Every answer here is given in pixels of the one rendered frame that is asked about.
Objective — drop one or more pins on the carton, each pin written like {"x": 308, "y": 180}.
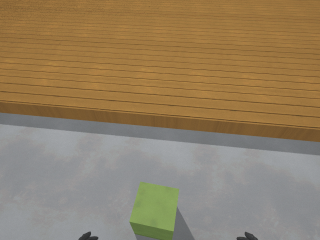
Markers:
{"x": 154, "y": 211}

